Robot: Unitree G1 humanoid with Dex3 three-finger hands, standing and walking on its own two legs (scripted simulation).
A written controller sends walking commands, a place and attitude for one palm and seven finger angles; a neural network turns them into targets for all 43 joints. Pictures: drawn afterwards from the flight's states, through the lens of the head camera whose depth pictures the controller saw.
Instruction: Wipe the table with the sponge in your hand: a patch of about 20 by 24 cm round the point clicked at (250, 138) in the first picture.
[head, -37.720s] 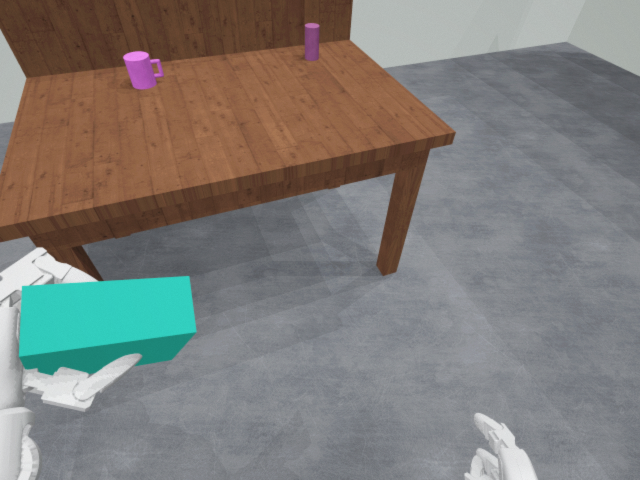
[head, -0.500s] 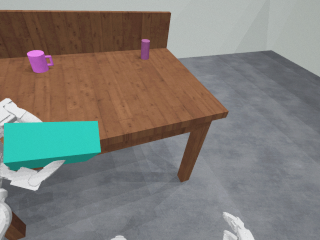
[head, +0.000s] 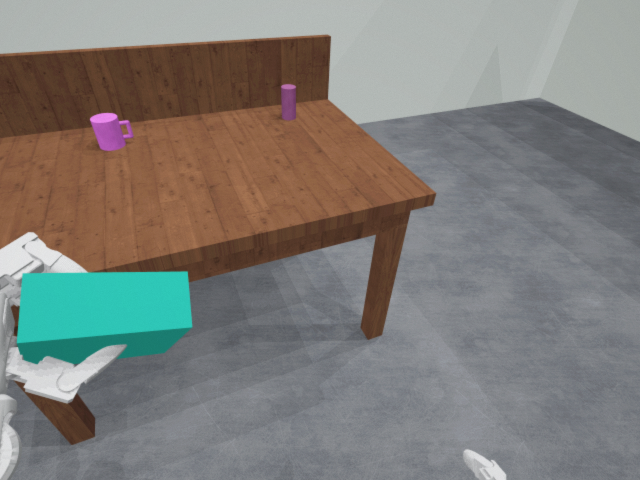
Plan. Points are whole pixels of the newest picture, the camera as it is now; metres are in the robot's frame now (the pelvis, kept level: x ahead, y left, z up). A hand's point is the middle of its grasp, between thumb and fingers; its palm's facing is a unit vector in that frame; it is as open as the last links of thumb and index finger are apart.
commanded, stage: stop stepping back and stand still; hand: left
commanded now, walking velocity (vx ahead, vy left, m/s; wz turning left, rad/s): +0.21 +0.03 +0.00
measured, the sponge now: (131, 318) +0.23 +0.20 +0.17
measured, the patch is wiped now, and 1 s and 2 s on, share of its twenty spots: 1.00 1.00 1.00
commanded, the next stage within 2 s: stand and wait in 0.82 s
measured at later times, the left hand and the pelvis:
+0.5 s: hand (74, 409) +0.13 +0.20 +0.19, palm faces +0.40 -0.83 -0.39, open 9.5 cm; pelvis -0.10 -0.04 +0.00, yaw -1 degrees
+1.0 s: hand out of the picture +0.08 +0.19 +0.18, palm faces +0.41 -0.85 -0.34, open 9.5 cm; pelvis -0.12 -0.05 +0.01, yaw +2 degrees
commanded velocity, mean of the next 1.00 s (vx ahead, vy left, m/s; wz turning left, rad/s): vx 0.09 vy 0.02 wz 0.00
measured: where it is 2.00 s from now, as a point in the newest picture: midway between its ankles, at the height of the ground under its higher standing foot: outside the picture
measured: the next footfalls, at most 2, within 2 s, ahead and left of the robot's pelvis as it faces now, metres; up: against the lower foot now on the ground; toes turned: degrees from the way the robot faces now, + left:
right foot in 0.06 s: +0.07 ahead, -0.13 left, +0.00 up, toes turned -6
left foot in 0.28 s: -0.04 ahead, +0.10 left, +0.00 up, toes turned +2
